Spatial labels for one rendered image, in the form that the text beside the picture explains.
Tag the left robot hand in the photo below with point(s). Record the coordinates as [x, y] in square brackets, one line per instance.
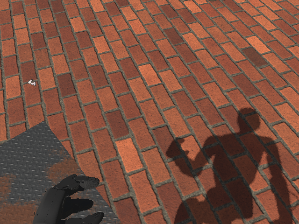
[56, 206]

